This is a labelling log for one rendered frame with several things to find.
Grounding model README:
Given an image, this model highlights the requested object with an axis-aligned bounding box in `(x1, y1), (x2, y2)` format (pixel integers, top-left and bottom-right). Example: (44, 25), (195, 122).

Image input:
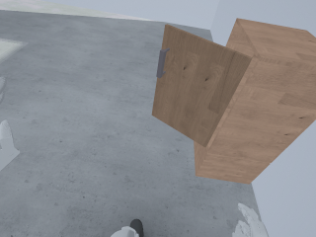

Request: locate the robot right hand
(232, 202), (270, 237)

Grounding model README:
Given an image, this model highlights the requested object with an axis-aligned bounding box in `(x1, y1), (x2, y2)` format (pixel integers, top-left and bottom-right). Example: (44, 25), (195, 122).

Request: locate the cupboard door
(151, 24), (253, 147)

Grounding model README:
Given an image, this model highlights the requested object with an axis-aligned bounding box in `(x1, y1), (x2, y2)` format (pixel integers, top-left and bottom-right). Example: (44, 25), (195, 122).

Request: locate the robot left foot
(129, 218), (144, 237)

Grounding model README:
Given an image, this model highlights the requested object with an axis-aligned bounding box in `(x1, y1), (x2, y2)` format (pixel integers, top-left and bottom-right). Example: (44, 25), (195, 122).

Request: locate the robot left shin
(121, 226), (137, 234)

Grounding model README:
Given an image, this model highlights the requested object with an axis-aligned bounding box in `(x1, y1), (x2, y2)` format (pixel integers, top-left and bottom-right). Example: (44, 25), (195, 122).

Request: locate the robot left hand
(0, 76), (20, 172)

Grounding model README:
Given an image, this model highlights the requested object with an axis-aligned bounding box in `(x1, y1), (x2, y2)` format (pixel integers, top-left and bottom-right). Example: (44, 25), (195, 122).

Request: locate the handle
(156, 47), (170, 78)

